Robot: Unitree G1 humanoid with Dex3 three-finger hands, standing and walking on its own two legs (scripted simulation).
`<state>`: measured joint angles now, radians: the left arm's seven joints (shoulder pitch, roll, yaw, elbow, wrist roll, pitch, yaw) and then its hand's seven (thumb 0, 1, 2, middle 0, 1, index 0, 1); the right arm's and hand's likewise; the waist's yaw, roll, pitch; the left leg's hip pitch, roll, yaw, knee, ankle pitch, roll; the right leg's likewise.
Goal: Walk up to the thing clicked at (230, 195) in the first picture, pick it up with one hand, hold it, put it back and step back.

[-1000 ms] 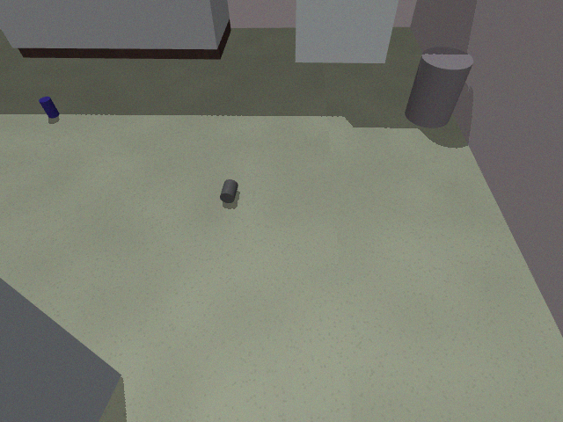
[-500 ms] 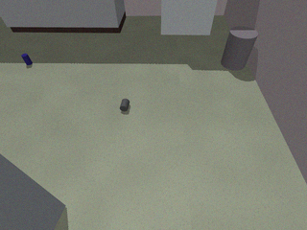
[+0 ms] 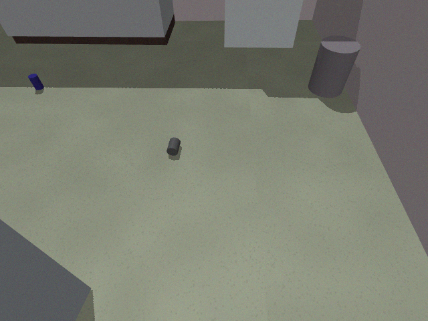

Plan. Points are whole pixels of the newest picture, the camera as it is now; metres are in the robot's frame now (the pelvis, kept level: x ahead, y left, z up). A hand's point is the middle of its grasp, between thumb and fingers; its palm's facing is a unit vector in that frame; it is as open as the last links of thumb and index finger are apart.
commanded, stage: stand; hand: left
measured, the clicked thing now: (173, 146) +1.21 +0.31 -0.75
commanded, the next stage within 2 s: walk up in 0.12 s
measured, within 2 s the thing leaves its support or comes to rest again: neither
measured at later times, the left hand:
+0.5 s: hand out of the picture +0.11 +0.37 -0.18, palm faces +0.28 -0.90 -0.33, open 7.4 cm
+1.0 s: hand (97, 296) +0.20 +0.27 -0.13, palm faces +0.61 -0.68 -0.42, open 7.4 cm
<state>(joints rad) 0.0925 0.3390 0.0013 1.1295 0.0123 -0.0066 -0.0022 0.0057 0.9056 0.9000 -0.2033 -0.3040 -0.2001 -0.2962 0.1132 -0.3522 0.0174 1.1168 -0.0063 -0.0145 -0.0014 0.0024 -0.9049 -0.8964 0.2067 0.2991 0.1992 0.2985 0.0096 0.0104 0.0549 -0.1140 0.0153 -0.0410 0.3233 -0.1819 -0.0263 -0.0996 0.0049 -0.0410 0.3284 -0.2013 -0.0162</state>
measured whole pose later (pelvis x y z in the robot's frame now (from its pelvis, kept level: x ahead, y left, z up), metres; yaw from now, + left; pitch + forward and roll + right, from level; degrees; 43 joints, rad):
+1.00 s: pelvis +0.33 -0.01 -0.02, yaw +39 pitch +0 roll +1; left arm 0.24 0.44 0.10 0.80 0.06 0.01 -0.11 0.01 0.91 0.90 -0.20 -0.30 -0.20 -0.30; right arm 0.27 -0.53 -0.07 0.92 -0.01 -0.05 -0.04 0.01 -0.90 -0.90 0.21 0.30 0.20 0.30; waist 0.09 0.02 0.01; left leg -0.50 0.04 -0.02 1.16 -0.39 0.05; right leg -0.33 -0.09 -0.10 0.66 -0.33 0.01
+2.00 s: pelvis +0.84 -0.06 -0.05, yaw +67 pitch -1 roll +2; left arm 0.33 0.43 0.09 0.71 0.07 0.11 -0.06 0.01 0.91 0.90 -0.20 -0.30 -0.20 -0.30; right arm 0.34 -0.45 -0.03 0.84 0.00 -0.10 -0.11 0.00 -0.90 -0.90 0.21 0.30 0.21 0.30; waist 0.05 -0.09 0.13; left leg -0.46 -0.02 0.10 0.78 -0.30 0.07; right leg -0.46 0.02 -0.06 1.17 -0.54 0.01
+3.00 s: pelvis +1.34 -0.21 -0.07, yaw +76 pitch -2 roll +0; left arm 0.21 0.44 0.10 0.75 0.06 0.09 -0.06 0.00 0.91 0.90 -0.20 -0.30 -0.20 -0.30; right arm 0.25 -0.54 -0.10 0.94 -0.02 -0.01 -0.13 0.00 -0.90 -0.90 0.21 0.30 0.20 0.30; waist 0.02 -0.02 0.12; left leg -0.66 0.07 -0.17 1.25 -0.53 0.04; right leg -0.51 -0.04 0.00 1.01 -0.48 0.03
